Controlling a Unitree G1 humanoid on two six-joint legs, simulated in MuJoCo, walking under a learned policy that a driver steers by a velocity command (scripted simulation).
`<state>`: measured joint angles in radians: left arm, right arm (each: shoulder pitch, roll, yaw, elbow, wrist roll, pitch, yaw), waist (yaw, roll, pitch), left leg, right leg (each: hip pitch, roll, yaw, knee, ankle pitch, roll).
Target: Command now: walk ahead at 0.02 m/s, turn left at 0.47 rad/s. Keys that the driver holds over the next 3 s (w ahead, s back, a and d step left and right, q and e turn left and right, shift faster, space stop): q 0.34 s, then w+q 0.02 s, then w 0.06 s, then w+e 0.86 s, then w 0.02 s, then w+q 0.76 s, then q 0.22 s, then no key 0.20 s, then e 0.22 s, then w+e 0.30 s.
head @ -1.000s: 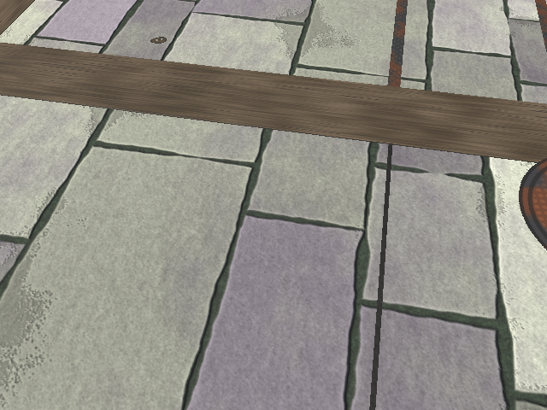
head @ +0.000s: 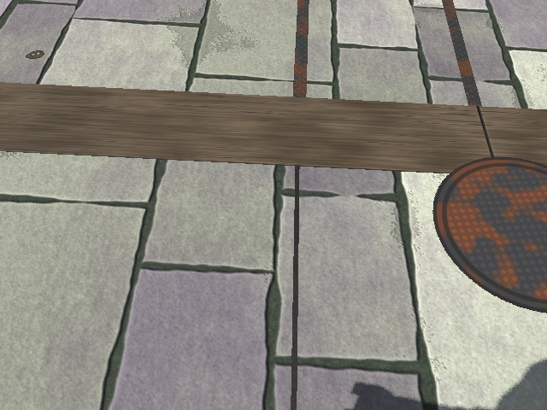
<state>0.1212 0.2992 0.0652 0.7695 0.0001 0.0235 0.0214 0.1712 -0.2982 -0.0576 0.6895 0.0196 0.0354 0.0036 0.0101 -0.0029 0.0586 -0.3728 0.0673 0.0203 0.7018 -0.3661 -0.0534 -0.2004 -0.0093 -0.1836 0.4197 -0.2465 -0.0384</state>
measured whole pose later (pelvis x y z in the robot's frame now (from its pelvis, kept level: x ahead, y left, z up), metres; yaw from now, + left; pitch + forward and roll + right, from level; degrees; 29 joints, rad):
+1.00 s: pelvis +0.23 +0.07 +0.00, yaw +3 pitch +2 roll +1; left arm 0.37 0.31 0.07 0.77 -0.04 -0.03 0.01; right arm 0.16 -0.26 -0.06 0.64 0.00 -0.10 0.01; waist 0.04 -0.03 0.01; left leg -0.27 -0.02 0.02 0.45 -0.22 0.02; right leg -0.36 0.01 0.11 1.07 -0.42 -0.02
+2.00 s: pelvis +0.79 +0.03 -0.02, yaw +7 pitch +1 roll +0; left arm 0.31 0.29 0.05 0.83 0.08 -0.08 -0.05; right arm 0.18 -0.28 -0.06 0.69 -0.05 -0.08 0.04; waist -0.01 -0.01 0.05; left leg -0.45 -0.08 0.04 0.63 -0.20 0.11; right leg -0.20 -0.02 0.01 1.11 -0.43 -0.02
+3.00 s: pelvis +1.14 +0.02 -0.01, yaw +11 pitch +1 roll -1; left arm 0.18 0.31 0.07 0.71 0.04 -0.13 -0.07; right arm 0.35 -0.31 -0.02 0.75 -0.09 -0.06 -0.02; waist -0.04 0.03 -0.01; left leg -0.06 0.17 0.12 0.60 -0.48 -0.03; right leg -0.31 0.06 -0.07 0.57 -0.27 -0.09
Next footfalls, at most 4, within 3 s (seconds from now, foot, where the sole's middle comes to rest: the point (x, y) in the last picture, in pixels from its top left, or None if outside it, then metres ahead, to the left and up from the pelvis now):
0.04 left None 0.05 0.12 -0.78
0.50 right None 0.13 -0.09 -0.78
0.88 left None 0.28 0.19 -0.78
1.36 right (316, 353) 0.58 -0.09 -0.78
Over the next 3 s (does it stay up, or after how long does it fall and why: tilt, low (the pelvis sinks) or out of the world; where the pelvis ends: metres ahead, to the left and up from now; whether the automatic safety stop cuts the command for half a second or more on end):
stays up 1.14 0.02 -0.01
